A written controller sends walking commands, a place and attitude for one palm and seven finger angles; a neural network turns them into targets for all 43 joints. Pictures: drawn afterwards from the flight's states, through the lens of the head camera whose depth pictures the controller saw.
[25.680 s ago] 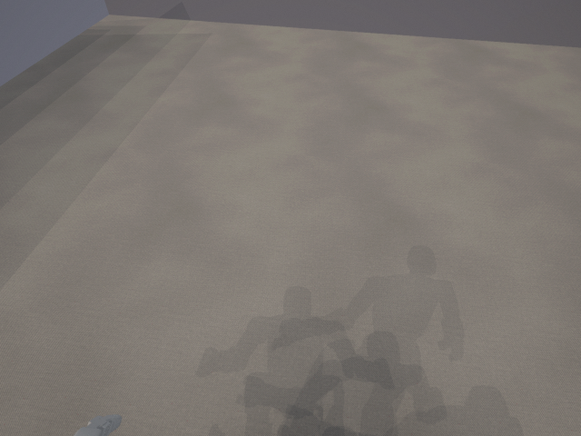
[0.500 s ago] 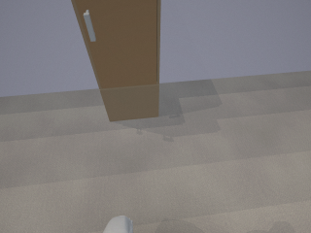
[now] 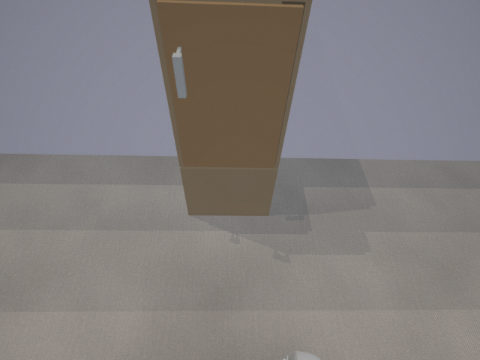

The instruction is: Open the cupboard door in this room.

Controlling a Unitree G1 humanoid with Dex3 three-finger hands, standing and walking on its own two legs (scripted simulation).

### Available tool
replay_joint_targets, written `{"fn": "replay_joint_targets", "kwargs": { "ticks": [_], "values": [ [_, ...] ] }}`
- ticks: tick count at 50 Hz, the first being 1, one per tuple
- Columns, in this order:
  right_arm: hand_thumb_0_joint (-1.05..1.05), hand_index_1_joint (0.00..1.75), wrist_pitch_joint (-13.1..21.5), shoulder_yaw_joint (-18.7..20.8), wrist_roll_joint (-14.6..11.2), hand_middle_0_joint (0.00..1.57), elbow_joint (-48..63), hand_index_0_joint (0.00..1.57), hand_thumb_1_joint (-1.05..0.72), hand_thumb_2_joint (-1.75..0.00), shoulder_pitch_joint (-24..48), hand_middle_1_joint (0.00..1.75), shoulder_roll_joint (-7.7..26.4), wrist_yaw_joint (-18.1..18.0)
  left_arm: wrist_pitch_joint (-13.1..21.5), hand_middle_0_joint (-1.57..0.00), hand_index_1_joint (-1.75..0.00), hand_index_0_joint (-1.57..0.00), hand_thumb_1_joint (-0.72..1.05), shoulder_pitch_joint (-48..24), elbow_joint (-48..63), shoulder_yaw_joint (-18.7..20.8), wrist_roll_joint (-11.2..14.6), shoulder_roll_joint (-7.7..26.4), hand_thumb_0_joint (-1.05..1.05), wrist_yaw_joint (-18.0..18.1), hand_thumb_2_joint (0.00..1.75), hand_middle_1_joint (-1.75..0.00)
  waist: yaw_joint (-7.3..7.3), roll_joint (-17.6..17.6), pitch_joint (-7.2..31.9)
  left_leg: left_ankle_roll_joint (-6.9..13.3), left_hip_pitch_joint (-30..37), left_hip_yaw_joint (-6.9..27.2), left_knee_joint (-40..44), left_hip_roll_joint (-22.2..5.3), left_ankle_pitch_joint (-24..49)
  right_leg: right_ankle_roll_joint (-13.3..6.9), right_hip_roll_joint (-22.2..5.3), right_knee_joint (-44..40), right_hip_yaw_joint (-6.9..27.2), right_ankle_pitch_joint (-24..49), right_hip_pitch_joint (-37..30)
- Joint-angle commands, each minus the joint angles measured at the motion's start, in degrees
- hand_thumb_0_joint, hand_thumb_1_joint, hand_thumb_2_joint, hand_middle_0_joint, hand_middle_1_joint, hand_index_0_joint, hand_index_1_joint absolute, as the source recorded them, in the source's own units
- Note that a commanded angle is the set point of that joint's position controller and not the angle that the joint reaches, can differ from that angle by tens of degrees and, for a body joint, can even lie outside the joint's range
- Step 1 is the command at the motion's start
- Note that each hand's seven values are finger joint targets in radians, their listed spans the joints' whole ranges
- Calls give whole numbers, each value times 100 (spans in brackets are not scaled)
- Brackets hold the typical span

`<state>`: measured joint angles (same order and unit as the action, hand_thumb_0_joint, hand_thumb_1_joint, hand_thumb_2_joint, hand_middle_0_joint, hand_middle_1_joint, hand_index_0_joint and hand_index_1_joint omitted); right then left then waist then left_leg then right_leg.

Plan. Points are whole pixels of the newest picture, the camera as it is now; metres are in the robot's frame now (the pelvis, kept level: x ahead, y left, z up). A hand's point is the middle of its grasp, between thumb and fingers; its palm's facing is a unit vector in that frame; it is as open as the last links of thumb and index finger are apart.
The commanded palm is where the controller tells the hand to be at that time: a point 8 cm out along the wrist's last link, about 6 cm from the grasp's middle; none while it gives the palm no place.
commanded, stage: take the last steps up to it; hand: left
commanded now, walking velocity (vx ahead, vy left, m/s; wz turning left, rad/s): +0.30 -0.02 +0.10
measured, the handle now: (180, 72) +0.81 +0.22 +0.04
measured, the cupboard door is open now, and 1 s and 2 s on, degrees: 0 0 0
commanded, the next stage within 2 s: come to a stop and stand still in 0.68 s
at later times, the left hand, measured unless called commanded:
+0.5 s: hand out of the picture +0.09 +0.11 -0.17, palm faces +0.15 -0.97 -0.20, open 7.3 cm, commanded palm none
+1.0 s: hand (162, 277) +0.31 +0.19 -0.18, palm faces +0.13 -0.97 -0.22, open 7.4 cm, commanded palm none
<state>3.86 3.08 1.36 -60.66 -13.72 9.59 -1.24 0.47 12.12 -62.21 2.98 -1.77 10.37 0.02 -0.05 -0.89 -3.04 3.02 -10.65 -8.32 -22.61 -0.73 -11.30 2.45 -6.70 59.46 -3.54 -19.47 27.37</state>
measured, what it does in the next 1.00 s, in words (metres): walks ahead: right foot, then left foot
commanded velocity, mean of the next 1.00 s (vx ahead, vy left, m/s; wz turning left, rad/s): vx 0.12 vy -0.02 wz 0.04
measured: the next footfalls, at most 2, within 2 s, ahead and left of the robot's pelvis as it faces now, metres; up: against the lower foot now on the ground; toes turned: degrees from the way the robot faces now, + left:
right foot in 0.20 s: +0.15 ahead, -0.17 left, +0.00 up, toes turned -6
left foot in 0.68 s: +0.28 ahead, +0.11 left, +0.00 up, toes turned +15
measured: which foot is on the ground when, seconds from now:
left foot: down 0.00-0.20, up 0.22-0.66, down 0.68-1.00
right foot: up 0.00-0.18, down 0.20-0.68, up 0.70-1.00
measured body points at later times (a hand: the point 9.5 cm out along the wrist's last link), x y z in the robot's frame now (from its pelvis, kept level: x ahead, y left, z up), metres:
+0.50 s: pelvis +0.13 -0.06 +0.00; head +0.14 -0.07 +0.45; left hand +0.08 +0.16 -0.15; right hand +0.18 -0.29 -0.16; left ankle +0.18 +0.10 -0.68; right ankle +0.11 -0.16 -0.74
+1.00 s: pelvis +0.26 +0.00 -0.01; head +0.29 +0.01 +0.44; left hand +0.30 +0.24 -0.16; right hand +0.33 -0.23 -0.16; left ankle +0.24 +0.10 -0.74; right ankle +0.31 -0.12 -0.72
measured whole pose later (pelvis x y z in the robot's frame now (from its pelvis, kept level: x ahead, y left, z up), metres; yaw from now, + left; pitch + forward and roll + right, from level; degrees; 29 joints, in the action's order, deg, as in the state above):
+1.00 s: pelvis +0.26 +0.00 -0.01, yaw +6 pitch -1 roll +1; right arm 1.4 2.2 1.4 -61.7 -10.9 8.4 -2.4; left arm -0.7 9.1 -59.9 2.7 -1.3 11.0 1.4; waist 0.1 -2.0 -4.3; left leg 1.4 -9.3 -9.0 -25.0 -1.0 -14.4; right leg 1.5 -4.3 43.5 -3.4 -19.2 22.5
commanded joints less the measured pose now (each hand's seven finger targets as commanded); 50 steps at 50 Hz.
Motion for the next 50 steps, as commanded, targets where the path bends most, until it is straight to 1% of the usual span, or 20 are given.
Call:
{"fn": "replay_joint_targets", "kwargs": {
  "ticks": [1,5,8,9,10,11,12,13,16,19,25,29,31,32,33,34,35,38,42,50],
  "values": [
    [0,30,-15,147,2,20,13,20,-90,-90,-573,30,670,18,51,-20,-30,-20,90,-95,451,15,31,145,0,-74,90,-30,86,775,-138,666,100,1418,1286,-1517,75,64,-187,-856,10,311,281],
    [0,30,-62,200,22,20,-29,20,-90,-90,-605,30,773,31,97,-20,-30,-20,90,-272,580,11,44,172,0,-93,90,-30,107,815,-41,641,-8,1442,1026,-1499,-235,50,-26,-2051,-216,140,-423],
    [0,30,-117,181,7,20,-81,20,-90,-90,-501,30,663,45,184,-20,-30,-20,90,544,290,63,25,319,0,-86,90,-30,-272,314,222,228,-593,1060,59,-1057,-839,5,225,-3160,-431,760,-1941],
    [0,30,-113,146,-25,20,-62,20,-90,-90,-526,30,471,66,243,-20,-30,-20,90,1044,132,118,4,592,0,-48,90,-30,-490,-415,350,-10,-1246,668,-870,-643,-1311,-120,-204,-3619,112,332,-2779],
    [0,30,-120,60,-46,20,111,20,-90,-90,-519,30,79,111,289,-20,-30,-20,90,1560,37,228,-27,1153,0,9,90,-30,-656,-1986,357,-242,-2403,119,-2488,25,-2131,-535,-1492,-4471,1882,-510,-3311],
    [0,30,-207,95,-37,20,318,20,-90,-90,-224,30,348,142,246,-20,-30,-20,90,1734,66,225,58,1337,0,75,90,-30,-735,-1836,111,-218,-2741,495,-3434,-128,-2351,-912,-2086,-5118,2771,-1420,-2875],
    [0,30,-216,151,-16,20,319,20,-90,-90,-96,30,341,163,228,-20,-30,-20,90,1380,136,224,66,1207,0,99,90,-30,-571,-1192,-216,-203,-2840,700,-3920,-314,-1933,-1038,-2037,-5317,2681,-2177,-2355],
    [0,30,-235,150,-6,20,254,20,-90,-90,-75,30,294,179,270,-20,-30,-20,90,1051,205,220,72,1043,0,94,90,-30,-436,-1393,-420,-190,-2863,799,-4215,-439,-1428,-922,-1842,-5365,2597,-2292,-1929],
    [0,30,-310,174,20,20,5,20,-90,-90,-536,30,123,223,338,-20,-30,-20,90,607,331,97,76,449,0,99,90,-30,16,-588,-380,-299,-2258,769,-4169,-629,-452,-701,-1300,-5174,1103,-905,-1353],
    [0,30,-360,147,18,20,9,20,-90,-90,-529,30,76,252,419,-20,-30,-20,90,747,252,50,70,434,0,88,90,-30,41,-565,-308,-432,-2168,622,-3764,-619,-49,-725,-1085,-5202,428,18,-1449],
    [0,30,-300,91,-4,20,395,20,-90,-90,347,30,124,308,469,-20,-30,-20,90,1158,10,46,40,568,0,82,90,-30,-170,-522,-458,-479,-2242,426,-2290,-654,-7,-960,-1178,-5124,241,758,-1976],
    [0,30,-203,24,-12,20,540,20,-90,-90,684,30,114,310,411,-20,-30,-20,90,1350,-119,66,24,647,0,87,90,-30,-294,-651,-309,-359,-1602,210,-1411,-428,-261,-972,-1198,-4654,141,1602,-2188],
    [0,30,-141,31,-7,20,430,20,-90,-90,288,30,235,272,361,-20,-30,-20,90,1218,-132,80,35,676,0,97,90,-30,-49,-453,-81,-310,-678,102,-775,-327,-36,-829,-1089,-4097,-43,1780,-1996],
    [0,30,-89,46,10,20,256,20,-90,-90,-214,30,381,237,332,-20,-30,-20,90,1165,-119,60,62,606,0,96,90,-30,172,-136,183,-281,233,73,-350,-217,208,-678,-784,-3336,-322,1974,-1686],
    [0,30,-27,141,44,20,80,20,-90,-90,-876,30,806,171,315,-20,-30,-20,90,1288,-81,17,88,412,0,69,90,-30,385,730,769,-49,1471,838,-183,-878,801,-410,-329,-2089,-636,1358,-1004],
    [0,30,-29,270,38,20,-35,20,-90,-90,-1400,30,1334,88,328,-20,-30,-20,90,1334,31,-58,130,120,0,28,90,-30,524,1906,1152,506,2397,2409,93,-2134,1749,-180,330,-715,-819,-1185,229],
    [0,30,-110,260,-15,20,-101,20,-90,-90,-1530,30,1422,44,315,-20,-30,-20,90,1085,141,-51,87,179,0,61,90,-30,573,1622,1090,840,2266,2482,266,-2417,2031,-271,319,126,-331,-1723,559],
    [0,30,-48,93,-26,20,52,20,-90,-90,-588,30,765,-19,270,-20,-30,-20,90,652,66,-20,82,124,0,23,90,-30,271,912,347,780,1016,1715,513,-1998,2210,-249,-90,647,125,-755,614],
    [0,30,14,-21,-37,20,94,20,-90,-90,-105,30,424,-99,72,-20,-30,-20,90,981,-108,-66,115,-166,0,93,90,-30,-114,392,349,510,178,760,515,-1610,4065,-37,-35,-461,214,-38,-452],
    [0,30,-314,177,9,20,101,20,-90,-90,164,30,839,-156,-214,-20,-30,-20,90,462,360,35,52,373,0,139,90,-30,-68,1043,67,464,290,898,23,-1732,3929,-143,215,-1927,11,44,-772]
  ]
}}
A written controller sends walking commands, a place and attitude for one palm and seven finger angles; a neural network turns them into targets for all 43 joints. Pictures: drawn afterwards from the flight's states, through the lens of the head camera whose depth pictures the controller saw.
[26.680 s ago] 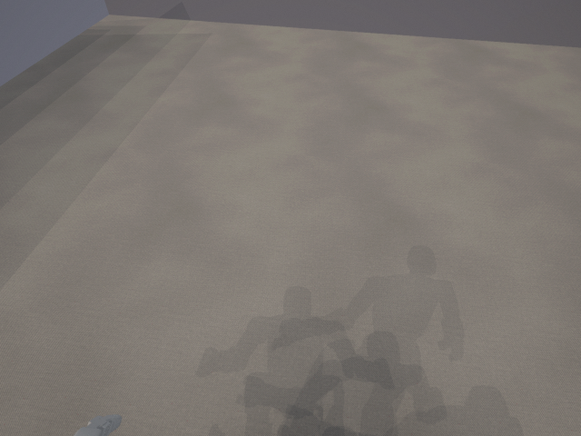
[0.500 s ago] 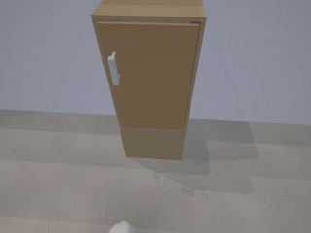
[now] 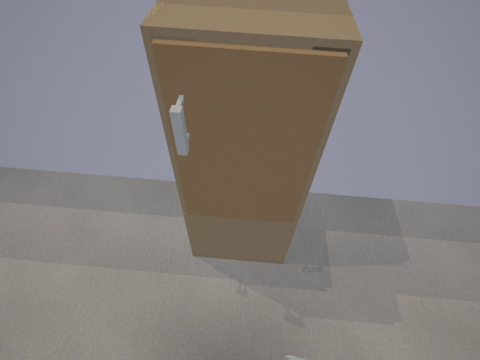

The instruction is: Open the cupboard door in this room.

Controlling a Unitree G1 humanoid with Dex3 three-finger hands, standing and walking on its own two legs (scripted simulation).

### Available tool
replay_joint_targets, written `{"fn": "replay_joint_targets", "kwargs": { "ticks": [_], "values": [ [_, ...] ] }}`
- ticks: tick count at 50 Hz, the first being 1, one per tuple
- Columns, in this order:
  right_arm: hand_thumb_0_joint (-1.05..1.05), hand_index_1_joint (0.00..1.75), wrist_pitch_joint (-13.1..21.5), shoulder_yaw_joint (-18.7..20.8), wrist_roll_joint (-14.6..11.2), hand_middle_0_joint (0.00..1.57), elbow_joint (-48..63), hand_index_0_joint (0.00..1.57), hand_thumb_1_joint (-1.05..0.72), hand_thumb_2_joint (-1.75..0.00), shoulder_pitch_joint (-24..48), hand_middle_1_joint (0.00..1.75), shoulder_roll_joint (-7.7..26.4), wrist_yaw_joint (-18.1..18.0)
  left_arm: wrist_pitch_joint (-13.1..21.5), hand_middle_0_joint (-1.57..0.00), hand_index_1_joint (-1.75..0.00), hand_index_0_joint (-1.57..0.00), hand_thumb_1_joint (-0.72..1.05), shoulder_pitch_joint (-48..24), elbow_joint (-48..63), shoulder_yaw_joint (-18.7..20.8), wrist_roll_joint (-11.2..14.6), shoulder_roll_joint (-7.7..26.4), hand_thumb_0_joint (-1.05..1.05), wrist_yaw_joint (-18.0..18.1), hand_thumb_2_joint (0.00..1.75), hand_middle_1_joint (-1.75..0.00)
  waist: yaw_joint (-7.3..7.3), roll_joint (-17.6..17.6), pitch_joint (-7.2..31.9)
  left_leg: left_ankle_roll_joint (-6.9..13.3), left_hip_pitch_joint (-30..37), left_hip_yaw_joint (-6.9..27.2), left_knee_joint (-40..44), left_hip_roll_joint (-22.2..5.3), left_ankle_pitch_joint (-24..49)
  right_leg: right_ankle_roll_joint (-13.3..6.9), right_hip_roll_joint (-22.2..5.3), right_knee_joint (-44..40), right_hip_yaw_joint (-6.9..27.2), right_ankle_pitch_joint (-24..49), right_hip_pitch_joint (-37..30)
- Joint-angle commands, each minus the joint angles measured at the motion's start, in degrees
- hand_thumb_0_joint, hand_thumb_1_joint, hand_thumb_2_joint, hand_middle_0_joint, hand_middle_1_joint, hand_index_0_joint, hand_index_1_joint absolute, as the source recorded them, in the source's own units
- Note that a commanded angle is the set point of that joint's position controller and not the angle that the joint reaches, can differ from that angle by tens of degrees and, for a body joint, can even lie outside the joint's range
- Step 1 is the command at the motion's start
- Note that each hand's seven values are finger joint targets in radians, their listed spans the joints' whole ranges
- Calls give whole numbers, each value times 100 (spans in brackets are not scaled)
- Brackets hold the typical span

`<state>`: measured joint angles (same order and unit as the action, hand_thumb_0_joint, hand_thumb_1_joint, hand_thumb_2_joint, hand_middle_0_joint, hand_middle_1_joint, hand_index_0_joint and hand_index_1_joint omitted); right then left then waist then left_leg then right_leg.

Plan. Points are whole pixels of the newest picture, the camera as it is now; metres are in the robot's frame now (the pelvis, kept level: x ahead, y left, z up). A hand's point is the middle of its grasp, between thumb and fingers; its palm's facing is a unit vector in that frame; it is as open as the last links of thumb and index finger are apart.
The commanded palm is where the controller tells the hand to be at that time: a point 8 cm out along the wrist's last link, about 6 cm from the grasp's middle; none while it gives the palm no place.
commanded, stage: come to a stop and stand still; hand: left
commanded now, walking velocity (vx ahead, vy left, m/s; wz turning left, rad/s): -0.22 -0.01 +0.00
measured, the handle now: (182, 125) +0.57 +0.17 +0.04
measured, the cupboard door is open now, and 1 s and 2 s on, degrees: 0 0 0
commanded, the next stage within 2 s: look again from close up in 1.16 s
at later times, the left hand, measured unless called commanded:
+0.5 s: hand out of the picture +0.01 +0.17 -0.17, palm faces +0.07 -0.97 -0.24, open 7.4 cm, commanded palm none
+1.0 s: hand out of the picture -0.06 +0.17 -0.17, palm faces +0.00 -0.98 -0.19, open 7.4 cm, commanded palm none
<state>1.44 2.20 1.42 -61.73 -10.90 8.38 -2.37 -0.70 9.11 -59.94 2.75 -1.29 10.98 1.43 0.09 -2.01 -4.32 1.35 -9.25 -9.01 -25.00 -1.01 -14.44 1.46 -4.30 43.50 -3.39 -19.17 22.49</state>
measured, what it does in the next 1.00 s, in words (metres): steps on the spot: right foot, then left foot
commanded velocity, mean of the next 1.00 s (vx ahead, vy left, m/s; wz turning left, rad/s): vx -0.02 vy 0.05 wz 0.00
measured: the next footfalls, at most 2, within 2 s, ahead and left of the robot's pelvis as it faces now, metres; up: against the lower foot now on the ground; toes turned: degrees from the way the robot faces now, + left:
right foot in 0.08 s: +0.08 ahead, -0.13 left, +0.00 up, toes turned -6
left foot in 0.56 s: -0.04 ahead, +0.12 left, +0.00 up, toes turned +2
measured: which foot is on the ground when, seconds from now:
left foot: down 0.00-0.10, up 0.12-0.54, down 0.56-1.00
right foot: up 0.00-0.06, down 0.08-0.58, up 0.60-0.76, down 0.78-1.00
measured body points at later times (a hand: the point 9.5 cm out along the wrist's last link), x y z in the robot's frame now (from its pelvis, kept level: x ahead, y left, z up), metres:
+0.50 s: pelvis -0.03 -0.02 +0.00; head +0.01 -0.03 +0.45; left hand +0.01 +0.22 -0.15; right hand +0.03 -0.27 -0.16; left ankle -0.09 +0.13 -0.72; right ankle +0.04 -0.12 -0.74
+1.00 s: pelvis -0.05 +0.00 +0.00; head -0.03 +0.00 +0.45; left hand -0.06 +0.22 -0.16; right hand -0.05 -0.22 -0.16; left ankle -0.08 +0.12 -0.74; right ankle -0.07 -0.12 -0.74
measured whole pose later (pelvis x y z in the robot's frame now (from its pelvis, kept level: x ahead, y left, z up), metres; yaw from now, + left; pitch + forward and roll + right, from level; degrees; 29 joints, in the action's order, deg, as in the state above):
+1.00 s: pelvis -0.05 +0.00 +0.00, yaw -1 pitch -1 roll +1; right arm 0.6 0.7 0.4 -64.9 -14.2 8.4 -2.1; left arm -0.4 14.7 -65.7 -0.2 -0.8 7.7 1.9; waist 0.1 0.2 -3.4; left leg -0.1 -7.2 -2.7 -23.5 -0.4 -15.5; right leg 0.3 -1.5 26.2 -1.4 -15.0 10.4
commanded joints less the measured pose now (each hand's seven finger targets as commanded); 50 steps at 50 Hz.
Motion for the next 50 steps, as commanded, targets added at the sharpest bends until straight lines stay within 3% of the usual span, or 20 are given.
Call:
{"fn": "replay_joint_targets", "kwargs": {
  "ticks": [1,3,4,5,6,8,12,20,25,26,27,28,29,31,33,36,38,42,44,50],
  "values": [
    [0,30,-102,296,3,20,214,20,-90,-90,-118,30,981,-39,-85,-20,-30,-20,90,785,173,81,3,367,0,-2,90,-30,-133,1085,140,557,69,1001,113,-1693,4086,-81,-39,-604,27,175,-422],
    [0,30,-166,330,-13,20,252,20,-90,-90,-47,30,970,-11,-29,-20,-30,-20,90,945,203,120,-11,511,0,-9,90,-30,-264,695,296,208,-83,724,-448,-1290,3039,-107,-178,-1541,71,1925,-929],
    [0,30,-197,340,-57,20,274,20,-90,-90,-228,30,774,19,22,-20,-30,-20,90,920,238,160,-54,821,0,18,90,-30,-191,-162,517,-84,-457,357,-1150,-727,1649,-322,-756,-1639,707,3877,-1339],
    [0,30,-240,291,-108,20,342,20,-90,-90,-404,30,511,58,64,-20,-30,-20,90,857,259,190,-48,1122,0,35,90,-30,-123,-1159,693,-304,-1053,132,-2031,-44,-1069,-916,-1684,-1818,1507,5654,-1750],
    [0,30,-322,277,-151,20,370,20,-90,-90,-360,30,507,36,73,-20,-30,-20,90,894,298,170,7,1149,0,35,90,-30,-250,-1056,784,-261,-995,590,-2909,53,-2201,-1361,-2044,-1954,1418,6271,-1575],
    [0,30,-441,268,-128,20,314,20,-90,-90,-197,30,503,40,67,-20,-30,-20,90,488,423,185,18,989,0,110,90,-30,-182,-847,705,-271,-1266,1095,-3918,17,-1981,-1476,-1786,-2086,1424,5086,-1284],
    [0,30,-471,262,-89,20,259,20,-90,-90,-265,30,598,128,70,-20,-30,-20,90,173,608,187,34,914,0,140,90,-30,-120,-384,816,-397,-1533,1151,-4202,-38,-1207,-1211,-1468,-2162,1054,3984,-1444],
    [0,30,-358,158,-100,20,386,20,-90,-90,-115,30,616,207,67,-20,-30,-20,90,474,463,258,-53,1064,0,60,90,-30,-353,-866,855,-375,-1018,846,-2020,3,-1301,-1127,-1283,-2754,1399,1521,-1584],
    [0,30,-225,83,-109,20,109,20,-90,-90,-902,30,502,180,5,-20,-30,-20,90,231,325,217,6,1004,0,35,90,-30,33,-737,720,-217,447,553,173,122,-282,-649,-835,-2770,1150,-130,-596],
    [0,30,-200,89,-108,20,81,20,-90,-90,-987,30,589,167,-18,-20,-30,-20,90,204,315,171,41,861,0,26,90,-30,74,-309,605,-168,752,787,493,-90,-245,-460,-605,-2506,944,-562,-139],
    [0,30,-187,128,-49,20,145,20,-90,-90,-945,30,829,154,-56,-20,-30,-20,90,236,363,116,79,631,0,4,90,-30,73,618,338,60,404,1603,1006,-663,-933,-229,-200,-2019,607,-813,249],
    [0,30,-199,158,-5,20,284,20,-90,-90,-660,30,1110,132,-85,-20,-30,-20,90,236,385,72,98,394,0,-21,90,-30,30,1502,-79,364,-634,2402,1796,-1413,-2032,-63,131,-1256,54,-441,28],
    [0,30,-215,135,0,20,429,20,-90,-90,-168,30,1211,113,-93,-20,-30,-20,90,302,329,70,61,356,0,-37,90,-30,-122,1535,-381,571,-1618,2521,2156,-1639,-2380,-60,182,-593,32,-224,-433],
    [0,30,-154,60,-27,20,462,20,-90,-90,285,30,962,70,-154,-20,-30,-20,90,497,122,60,-13,404,0,-55,90,-30,-313,1661,-456,543,-1751,2021,2078,-1286,-1446,-73,99,183,253,-205,-615],
    [0,30,-116,22,-46,20,403,20,-90,-90,226,30,873,38,-106,-20,-30,-20,90,762,-15,-2,0,312,0,-75,90,-30,-339,1175,-385,530,-1157,1570,1634,-1047,-452,-46,128,204,272,-124,-403],
    [0,30,-67,24,-65,20,161,20,-90,-90,-308,30,823,0,27,-20,-30,-20,90,630,-33,-105,39,216,0,-62,90,-30,-129,766,-72,522,124,1407,952,-971,1534,34,101,-1060,144,-84,-276],
    [0,30,-24,25,-103,20,22,20,-90,-90,-557,30,789,-22,118,-20,-30,-20,90,897,-175,-142,72,245,0,-22,90,-30,-134,559,326,316,472,1329,304,-798,2435,20,40,-2227,251,1106,-916],
    [0,30,-4,0,-142,20,-26,20,-90,-90,-653,30,531,12,173,-20,-30,-20,90,980,-348,-149,78,491,0,68,90,-30,9,11,664,-38,209,1072,183,-424,1937,-282,-444,-1901,620,3018,-1611],
    [0,30,-32,8,-137,20,-75,20,-90,-90,-642,30,625,4,189,-20,-30,-20,90,959,-379,-172,93,427,0,73,90,-30,12,-547,726,-97,417,974,185,-468,1396,-277,-398,-2066,603,2533,-1410],
    [0,30,-30,-71,-123,20,-238,20,-90,-90,-632,30,487,18,120,-20,-30,-20,90,845,-374,-196,95,302,0,69,90,-30,-29,107,-21,-43,48,1078,595,-467,699,-212,-220,-2328,616,1186,-1080]
  ]
}}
